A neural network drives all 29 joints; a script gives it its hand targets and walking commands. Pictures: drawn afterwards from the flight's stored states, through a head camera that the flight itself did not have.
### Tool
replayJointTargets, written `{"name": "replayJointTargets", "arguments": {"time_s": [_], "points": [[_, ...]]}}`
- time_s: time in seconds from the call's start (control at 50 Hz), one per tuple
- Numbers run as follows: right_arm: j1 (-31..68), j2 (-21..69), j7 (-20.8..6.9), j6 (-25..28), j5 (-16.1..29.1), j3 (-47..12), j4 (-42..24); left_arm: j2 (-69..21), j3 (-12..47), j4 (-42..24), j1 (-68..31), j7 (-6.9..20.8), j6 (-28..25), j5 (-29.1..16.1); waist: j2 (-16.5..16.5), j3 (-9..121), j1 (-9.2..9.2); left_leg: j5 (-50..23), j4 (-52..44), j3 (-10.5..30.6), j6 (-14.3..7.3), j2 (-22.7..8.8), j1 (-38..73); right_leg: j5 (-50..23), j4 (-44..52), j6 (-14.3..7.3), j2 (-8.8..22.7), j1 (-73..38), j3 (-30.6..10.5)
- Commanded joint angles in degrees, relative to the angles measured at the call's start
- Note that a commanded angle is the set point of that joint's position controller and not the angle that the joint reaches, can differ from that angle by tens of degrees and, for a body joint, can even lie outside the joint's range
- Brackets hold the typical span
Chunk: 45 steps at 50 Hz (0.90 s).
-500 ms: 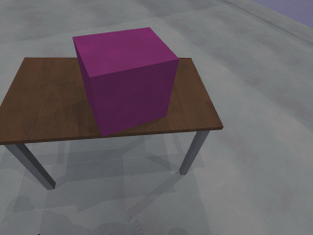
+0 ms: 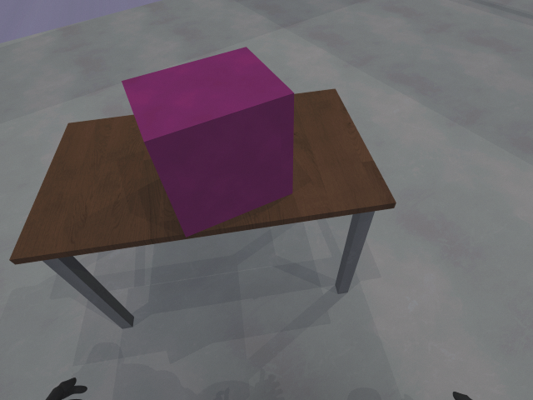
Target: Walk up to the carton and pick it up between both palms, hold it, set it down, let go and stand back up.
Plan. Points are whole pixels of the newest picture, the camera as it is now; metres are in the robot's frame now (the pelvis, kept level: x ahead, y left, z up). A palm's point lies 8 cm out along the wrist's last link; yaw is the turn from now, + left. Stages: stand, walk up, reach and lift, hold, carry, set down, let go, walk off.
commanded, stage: walk up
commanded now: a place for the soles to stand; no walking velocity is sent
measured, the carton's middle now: (215, 142) +0.68 +0.08 -0.02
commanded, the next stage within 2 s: none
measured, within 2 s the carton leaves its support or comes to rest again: neither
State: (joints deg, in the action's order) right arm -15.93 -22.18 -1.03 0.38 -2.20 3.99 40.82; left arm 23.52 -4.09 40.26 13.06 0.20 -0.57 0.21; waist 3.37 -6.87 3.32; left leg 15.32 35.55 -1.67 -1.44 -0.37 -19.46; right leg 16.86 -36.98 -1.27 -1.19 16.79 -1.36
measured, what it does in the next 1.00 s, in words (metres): stands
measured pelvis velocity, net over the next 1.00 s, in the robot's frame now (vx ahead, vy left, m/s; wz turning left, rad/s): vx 0.03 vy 0.01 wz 0.00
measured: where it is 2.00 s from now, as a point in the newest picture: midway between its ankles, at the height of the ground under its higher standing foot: outside the picture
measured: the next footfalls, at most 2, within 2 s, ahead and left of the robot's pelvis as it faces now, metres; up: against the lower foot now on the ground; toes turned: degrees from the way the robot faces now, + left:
left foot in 1.36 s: +0.21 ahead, +0.17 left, +0.00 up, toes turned +3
right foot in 2.00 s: +0.35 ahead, -0.05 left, +0.00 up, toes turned +9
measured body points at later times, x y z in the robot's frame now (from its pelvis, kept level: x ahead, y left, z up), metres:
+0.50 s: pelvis +0.04 +0.01 +0.00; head +0.07 +0.01 +0.45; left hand +0.18 +0.32 -0.09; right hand +0.16 -0.31 -0.09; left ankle +0.07 +0.12 -0.72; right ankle +0.04 -0.11 -0.72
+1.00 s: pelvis +0.03 +0.01 +0.00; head +0.04 +0.01 +0.45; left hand +0.20 +0.31 -0.08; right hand +0.15 -0.31 -0.08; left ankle +0.07 +0.12 -0.72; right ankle +0.04 -0.11 -0.72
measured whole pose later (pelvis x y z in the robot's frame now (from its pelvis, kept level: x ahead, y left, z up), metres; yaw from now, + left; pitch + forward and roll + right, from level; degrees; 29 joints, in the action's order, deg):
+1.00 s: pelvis +0.03 +0.01 +0.00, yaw +0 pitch -1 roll +0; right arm -12.5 -22.2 -1.0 2.2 -2.2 3.3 41.6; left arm 23.5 -4.1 40.4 10.5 1.3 -0.3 0.2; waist -0.7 -2.1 3.3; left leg 14.9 34.8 -1.7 -0.7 -0.5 -18.6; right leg 18.9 -35.7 -1.1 -1.2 15.5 -1.4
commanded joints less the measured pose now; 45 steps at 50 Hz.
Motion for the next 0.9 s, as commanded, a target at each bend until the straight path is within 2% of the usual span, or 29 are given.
{"name": "replayJointTargets", "arguments": {"time_s": [0.0, 0.04, 0.1, 0.14, 0.18, 0.24, 0.32, 0.42, 0.5, 0.6, 0.72, 0.88], "points": [[-0.61, -11.15, 0.61, 1.97, 1.14, 1.16, 2.33, 9.70, -1.43, -2.03, -5.20, 0.41, -0.32, 0.18, -11.05, 5.71, -2.88, 4.62, -6.84, 4.66, -0.65, -2.27, 6.49, 19.26, 14.33, -4.80, 8.61, 4.87, -9.75], [0.09, -12.06, 0.54, 2.20, 0.89, 1.43, 2.00, 9.71, -1.40, -1.48, -4.85, 0.51, -0.05, 0.26, -6.52, 4.44, -3.16, 11.44, -10.54, 8.46, -1.31, -4.24, 2.88, 22.19, 13.09, -4.41, 7.38, 4.56, -9.10], [1.81, -13.13, 0.53, 2.77, 0.51, 1.58, 1.54, 9.07, -1.39, -0.55, -3.24, 0.82, -0.04, 0.23, 0.60, 3.84, -4.33, 17.92, -16.80, 14.70, -2.44, -8.17, -4.13, 15.44, 6.84, -3.51, 4.63, -0.97, -5.90], [3.23, -12.85, 0.52, 3.11, 0.41, 1.39, 0.95, 8.58, -1.25, 0.19, -2.24, 0.99, -0.16, 0.19, 3.74, 4.69, -5.00, 16.70, -18.20, 15.81, -2.40, -9.33, -5.45, 10.99, 5.21, -3.19, 4.03, -3.95, -4.39], [3.56, -12.17, 0.58, 3.39, 0.62, 1.07, 0.66, 8.32, -1.06, 0.51, -2.39, 1.06, -0.38, 0.32, 4.65, 6.19, -4.70, 11.99, -16.89, 14.89, -1.87, -9.12, -4.45, 6.72, 6.03, -3.00, 4.64, -5.64, -4.57], [3.19, -11.41, 0.77, 3.60, 1.06, 0.62, 0.61, 8.45, -0.86, 0.44, -3.14, 0.91, -0.78, 0.34, 3.80, 9.51, -3.94, 2.82, -13.09, 12.58, -1.42, -8.30, -0.54, 0.94, 7.22, -3.04, 5.77, -6.38, -5.70], [3.04, -10.91, 1.14, 3.74, 1.58, 0.14, 0.88, 8.69, -0.65, 0.02, -3.75, 0.57, -1.16, 0.29, 0.32, 12.74, -3.09, -9.14, -8.58, 9.77, -1.67, -7.76, 4.80, -7.58, 7.37, -3.14, 7.07, -5.93, -6.19], [3.65, -11.24, 1.46, 3.57, 2.02, 0.06, 1.38, 8.74, -0.68, -0.20, -2.97, 0.22, -1.36, 0.24, -4.10, 15.00, -2.64, -15.78, -5.14, 8.29, -2.27, -7.92, 8.77, -14.07, 6.82, -3.21, 7.48, -5.74, -5.99], [4.63, -11.28, 1.42, 3.27, 2.13, -0.10, 1.73, 8.92, -0.80, -0.45, -3.28, 0.15, -1.35, 0.26, -5.97, 15.17, -2.68, -15.74, -4.50, 7.59, -2.41, -7.63, 8.61, -15.24, 6.50, -3.40, 7.68, -6.00, -6.03], [5.62, -11.34, 1.26, 3.08, 1.90, 0.01, 1.81, 8.94, -0.79, -0.57, -4.59, 0.15, -1.28, 0.31, -6.40, 13.57, -2.75, -12.47, -5.53, 7.92, -2.30, -7.53, 7.18, -11.11, 7.13, -3.49, 7.65, -4.80, -6.20], [6.40, -11.30, 0.96, 3.18, 1.49, 0.01, 1.74, 8.65, -0.62, -0.38, -5.97, 0.37, -1.18, 0.39, -3.93, 10.64, -3.13, -6.83, -8.54, 9.33, -2.12, -7.86, 3.86, -4.34, 8.36, -3.37, 7.11, -3.90, -6.23], [6.16, -11.34, 0.78, 3.48, 1.20, -0.03, 1.47, 8.54, -0.61, -0.32, -5.96, 0.67, -1.26, 0.48, -1.53, 9.77, -3.32, -1.91, -10.74, 10.50, -2.12, -7.90, 1.92, -1.01, 8.78, -3.42, 6.50, -4.08, -6.00]]}}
